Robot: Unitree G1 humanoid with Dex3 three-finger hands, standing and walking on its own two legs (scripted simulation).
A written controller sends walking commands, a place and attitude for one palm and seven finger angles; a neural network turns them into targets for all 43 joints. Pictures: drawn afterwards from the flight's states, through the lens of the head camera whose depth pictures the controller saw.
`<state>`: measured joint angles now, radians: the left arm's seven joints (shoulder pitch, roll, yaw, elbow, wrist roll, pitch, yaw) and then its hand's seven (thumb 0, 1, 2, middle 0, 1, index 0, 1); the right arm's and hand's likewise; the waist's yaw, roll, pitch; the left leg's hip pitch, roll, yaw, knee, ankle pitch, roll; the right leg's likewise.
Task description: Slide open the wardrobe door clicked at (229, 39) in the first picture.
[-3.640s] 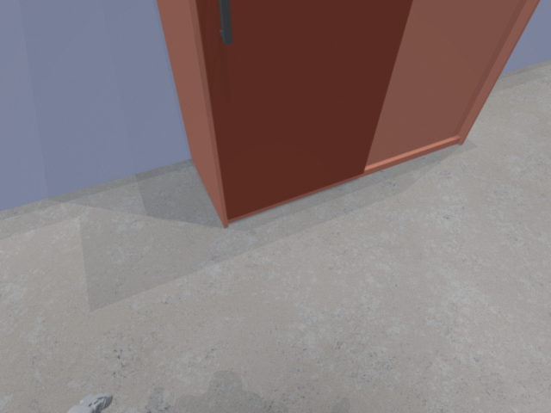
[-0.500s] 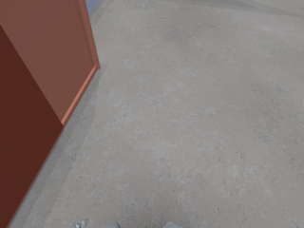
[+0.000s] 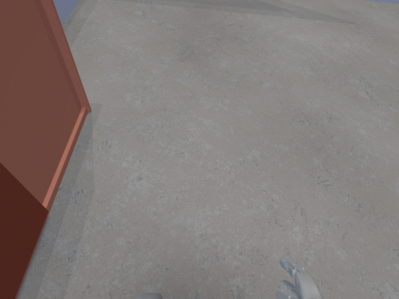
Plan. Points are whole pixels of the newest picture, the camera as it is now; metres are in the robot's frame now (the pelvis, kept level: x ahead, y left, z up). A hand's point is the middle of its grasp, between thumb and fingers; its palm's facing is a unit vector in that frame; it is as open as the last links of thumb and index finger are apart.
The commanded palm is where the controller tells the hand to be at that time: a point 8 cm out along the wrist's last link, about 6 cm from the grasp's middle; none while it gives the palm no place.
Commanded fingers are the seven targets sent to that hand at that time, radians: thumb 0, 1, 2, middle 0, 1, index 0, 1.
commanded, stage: walk to a spot facing it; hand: left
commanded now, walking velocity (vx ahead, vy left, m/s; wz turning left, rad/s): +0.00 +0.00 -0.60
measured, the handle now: out of the picture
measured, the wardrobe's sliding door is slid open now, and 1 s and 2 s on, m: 0.00 0.00 0.00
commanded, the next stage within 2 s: none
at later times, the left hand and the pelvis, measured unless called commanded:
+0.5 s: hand (158, 257) +0.22 +0.12 -0.15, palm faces -0.33 -0.90 -0.28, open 7.4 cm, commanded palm none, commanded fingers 0.00 0.90 0.90 -0.20 -0.30 -0.20 -0.30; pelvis +0.02 -0.03 -0.01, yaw -19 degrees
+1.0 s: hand (144, 267) +0.19 +0.15 -0.17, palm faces -0.50 -0.84 -0.19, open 7.4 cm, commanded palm none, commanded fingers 0.00 0.90 0.90 -0.20 -0.30 -0.20 -0.30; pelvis +0.02 +0.01 +0.00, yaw -37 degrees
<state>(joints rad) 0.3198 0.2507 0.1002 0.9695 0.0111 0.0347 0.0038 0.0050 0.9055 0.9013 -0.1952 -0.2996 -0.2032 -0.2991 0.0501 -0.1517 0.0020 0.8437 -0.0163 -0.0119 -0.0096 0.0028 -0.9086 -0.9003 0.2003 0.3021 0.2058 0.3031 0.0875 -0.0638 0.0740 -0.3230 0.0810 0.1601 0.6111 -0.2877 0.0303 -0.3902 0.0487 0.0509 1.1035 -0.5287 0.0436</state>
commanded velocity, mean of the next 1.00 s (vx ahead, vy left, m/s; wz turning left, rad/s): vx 0.00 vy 0.00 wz -0.60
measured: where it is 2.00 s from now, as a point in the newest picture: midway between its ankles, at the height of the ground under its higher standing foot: outside the picture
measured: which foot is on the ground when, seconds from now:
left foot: down 0.00-0.44, up 0.46-0.88, down 0.90-1.00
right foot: up 0.00-0.42, down 0.44-0.92, up 0.94-1.00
